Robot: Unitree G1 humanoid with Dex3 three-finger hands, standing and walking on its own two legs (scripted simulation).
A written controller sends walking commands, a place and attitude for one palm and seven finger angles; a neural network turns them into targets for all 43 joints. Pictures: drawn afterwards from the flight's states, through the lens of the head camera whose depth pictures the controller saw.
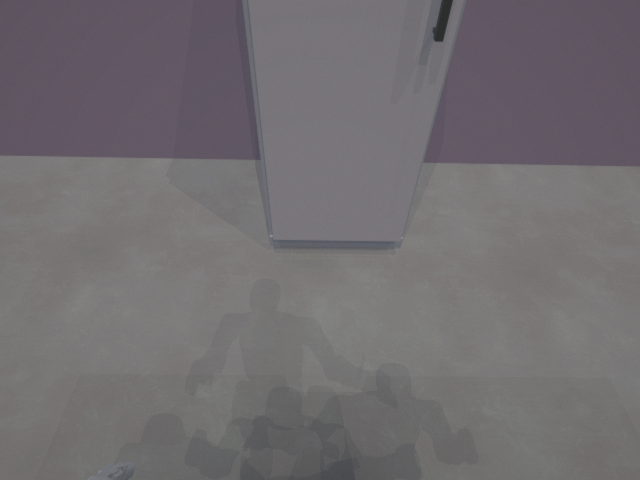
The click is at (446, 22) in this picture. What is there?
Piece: fridge door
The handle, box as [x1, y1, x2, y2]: [433, 0, 452, 41]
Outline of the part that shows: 452,0 442,0 437,23 436,26 433,27 433,38 435,41 442,41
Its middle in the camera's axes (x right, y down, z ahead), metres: +0.29 -0.60 +0.84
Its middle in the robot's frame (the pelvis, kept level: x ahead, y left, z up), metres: +1.07 -0.22 +0.26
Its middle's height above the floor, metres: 1.03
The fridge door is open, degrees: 0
